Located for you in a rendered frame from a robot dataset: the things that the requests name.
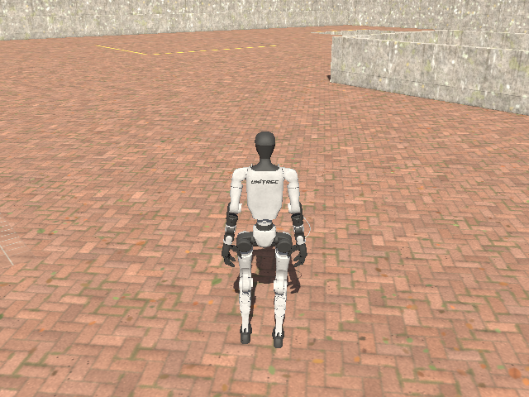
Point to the robot right hand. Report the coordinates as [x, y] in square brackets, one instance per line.
[302, 254]

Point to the left robot foot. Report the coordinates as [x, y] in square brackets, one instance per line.
[245, 336]

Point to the right robot foot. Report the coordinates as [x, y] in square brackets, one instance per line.
[278, 341]

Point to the robot left upper arm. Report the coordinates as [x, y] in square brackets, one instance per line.
[236, 189]

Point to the left robot forearm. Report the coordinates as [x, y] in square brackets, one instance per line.
[230, 228]

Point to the robot left hand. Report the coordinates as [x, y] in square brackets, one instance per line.
[226, 254]

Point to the right robot forearm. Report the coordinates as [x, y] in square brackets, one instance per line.
[298, 227]

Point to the robot right upper arm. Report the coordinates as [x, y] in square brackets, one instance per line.
[293, 189]

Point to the robot foot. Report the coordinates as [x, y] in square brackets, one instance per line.
[245, 336]
[278, 341]

